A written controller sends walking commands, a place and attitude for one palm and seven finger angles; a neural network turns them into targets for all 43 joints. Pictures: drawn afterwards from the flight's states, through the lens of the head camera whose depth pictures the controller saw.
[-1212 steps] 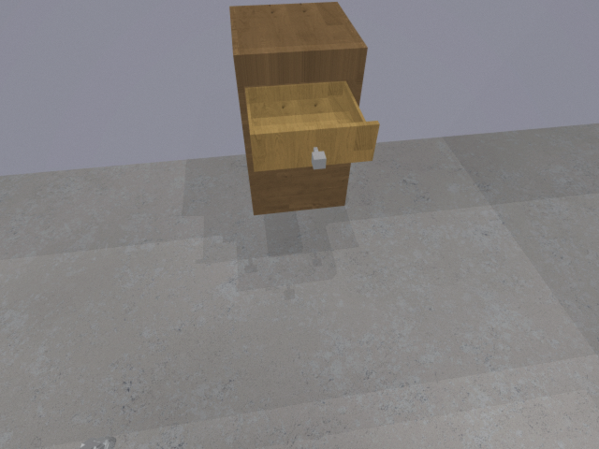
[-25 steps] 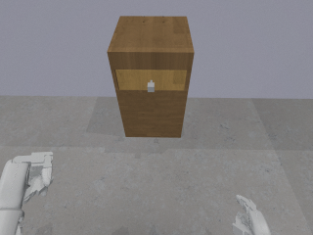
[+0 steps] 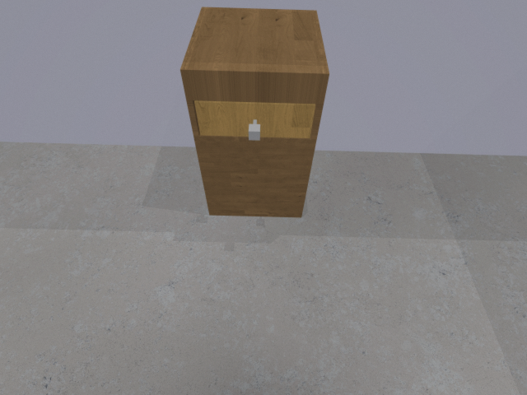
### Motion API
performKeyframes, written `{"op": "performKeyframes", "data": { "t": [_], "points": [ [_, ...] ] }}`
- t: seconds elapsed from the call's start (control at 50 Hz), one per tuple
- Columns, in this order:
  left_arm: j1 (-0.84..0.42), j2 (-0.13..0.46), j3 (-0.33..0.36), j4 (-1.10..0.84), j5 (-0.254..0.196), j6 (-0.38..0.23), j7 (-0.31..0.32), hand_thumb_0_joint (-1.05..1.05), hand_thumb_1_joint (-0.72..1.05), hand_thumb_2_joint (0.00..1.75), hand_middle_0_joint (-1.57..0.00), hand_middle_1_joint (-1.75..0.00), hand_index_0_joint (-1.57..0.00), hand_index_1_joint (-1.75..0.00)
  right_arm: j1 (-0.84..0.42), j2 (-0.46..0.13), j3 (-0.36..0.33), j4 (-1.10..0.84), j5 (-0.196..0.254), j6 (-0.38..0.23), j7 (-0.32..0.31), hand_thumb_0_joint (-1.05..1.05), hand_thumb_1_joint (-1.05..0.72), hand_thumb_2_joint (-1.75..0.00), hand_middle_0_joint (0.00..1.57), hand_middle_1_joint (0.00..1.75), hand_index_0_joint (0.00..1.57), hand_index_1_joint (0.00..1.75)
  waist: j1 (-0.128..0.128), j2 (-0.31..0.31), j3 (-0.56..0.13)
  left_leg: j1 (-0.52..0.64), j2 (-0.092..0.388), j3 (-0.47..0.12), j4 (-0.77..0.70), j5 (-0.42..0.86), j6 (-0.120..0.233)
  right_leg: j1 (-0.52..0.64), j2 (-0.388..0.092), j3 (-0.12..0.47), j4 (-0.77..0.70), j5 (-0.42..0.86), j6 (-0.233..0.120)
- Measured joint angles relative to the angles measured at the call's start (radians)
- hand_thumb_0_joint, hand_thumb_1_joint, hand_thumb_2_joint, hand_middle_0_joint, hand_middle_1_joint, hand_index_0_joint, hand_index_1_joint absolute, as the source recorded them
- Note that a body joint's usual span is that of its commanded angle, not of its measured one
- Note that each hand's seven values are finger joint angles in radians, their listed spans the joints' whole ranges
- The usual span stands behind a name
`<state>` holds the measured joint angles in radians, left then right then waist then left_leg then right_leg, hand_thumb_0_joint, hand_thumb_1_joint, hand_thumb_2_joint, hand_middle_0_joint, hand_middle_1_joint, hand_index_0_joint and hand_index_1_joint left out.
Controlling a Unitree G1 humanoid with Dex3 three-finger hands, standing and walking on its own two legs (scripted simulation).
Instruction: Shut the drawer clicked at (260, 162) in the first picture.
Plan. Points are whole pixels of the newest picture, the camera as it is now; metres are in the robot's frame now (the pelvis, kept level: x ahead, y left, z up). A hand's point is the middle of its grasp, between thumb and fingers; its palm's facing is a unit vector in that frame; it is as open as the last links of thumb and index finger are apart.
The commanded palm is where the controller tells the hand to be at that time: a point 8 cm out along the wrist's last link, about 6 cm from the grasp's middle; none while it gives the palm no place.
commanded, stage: let the arm hang, fingers relaxed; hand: left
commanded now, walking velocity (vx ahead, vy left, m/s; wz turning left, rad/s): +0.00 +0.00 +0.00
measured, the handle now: (254, 128) +0.91 +0.08 -0.21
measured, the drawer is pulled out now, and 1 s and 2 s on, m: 0.00 0.00 0.00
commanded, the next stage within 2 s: look to check the result in 0.54 s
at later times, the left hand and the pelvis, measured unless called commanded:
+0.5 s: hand out of the picture +0.03 +0.16 -0.17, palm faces +0.00 -0.98 -0.20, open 7.3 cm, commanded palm none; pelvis +0.00 -0.02 +0.00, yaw -1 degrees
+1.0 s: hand out of the picture +0.01 +0.14 -0.17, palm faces +0.02 -0.98 -0.20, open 7.4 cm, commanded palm none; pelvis +0.01 -0.03 +0.00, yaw -1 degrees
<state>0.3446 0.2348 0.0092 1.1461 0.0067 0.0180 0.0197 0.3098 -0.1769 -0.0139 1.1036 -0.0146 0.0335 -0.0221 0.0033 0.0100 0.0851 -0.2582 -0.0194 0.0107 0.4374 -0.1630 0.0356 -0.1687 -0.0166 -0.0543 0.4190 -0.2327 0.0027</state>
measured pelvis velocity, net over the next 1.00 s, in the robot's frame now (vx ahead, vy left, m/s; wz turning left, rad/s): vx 0.01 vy -0.03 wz -0.01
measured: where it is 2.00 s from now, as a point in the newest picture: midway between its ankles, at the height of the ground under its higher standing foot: outside the picture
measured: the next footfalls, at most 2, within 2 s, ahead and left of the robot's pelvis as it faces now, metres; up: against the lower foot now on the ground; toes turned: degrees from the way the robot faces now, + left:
none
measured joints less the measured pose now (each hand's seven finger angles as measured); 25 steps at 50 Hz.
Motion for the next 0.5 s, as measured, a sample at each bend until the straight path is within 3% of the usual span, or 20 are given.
{"op": "performKeyframes", "data": {
  "t": [0.2,0.34,0.5],
  "points": [
    [-0.053,-0.054,-0.007,0.009,-0.001,-0.016,0.007,0.0,0.91,0.9,-0.29,-0.4,-0.28,-0.4,-0.033,0.026,-0.001,0.017,-0.001,-0.017,-0.003,0.0,-0.9,-0.9,0.2,0.3,0.2,0.3,-0.007,0.015,-0.028,0.025,-0.002,0.013,-0.02,0.006,-0.003,0.005,-0.004,0.013,0.013,-0.007,-0.001],
    [-0.1,-0.088,-0.009,-0.013,0.0,-0.028,0.007,0.0,0.91,0.9,-0.22,-0.32,-0.21,-0.33,-0.049,0.028,-0.005,0.021,-0.004,-0.024,-0.007,0.01,-0.91,-0.9,0.2,0.3,0.2,0.3,-0.014,0.008,-0.045,0.035,0.005,0.013,-0.02,0.002,-0.011,0.014,0.003,0.014,0.015,-0.012,-0.007],
    [-0.111,-0.077,0.0,-0.015,-0.001,-0.029,0.008,0.0,0.92,0.9,-0.21,-0.3,-0.2,-0.3,-0.041,0.027,-0.007,0.026,-0.005,-0.028,-0.01,0.0,-0.91,-0.9,0.2,0.3,0.2,0.3,-0.02,0.001,-0.04,0.041,0.016,0.009,-0.02,-0.002,-0.022,0.022,0.015,0.011,0.007,-0.013,-0.017]
  ]
}}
